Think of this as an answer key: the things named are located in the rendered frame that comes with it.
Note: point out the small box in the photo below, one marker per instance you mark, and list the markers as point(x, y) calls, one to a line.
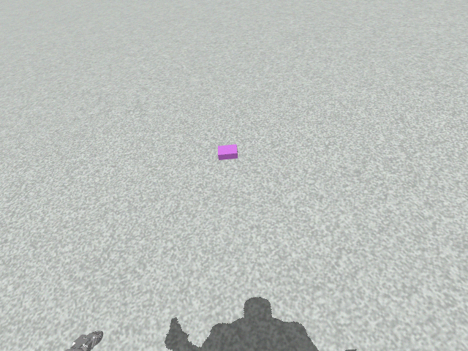
point(228, 152)

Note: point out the left robot hand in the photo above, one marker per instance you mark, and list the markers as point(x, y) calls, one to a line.
point(86, 342)

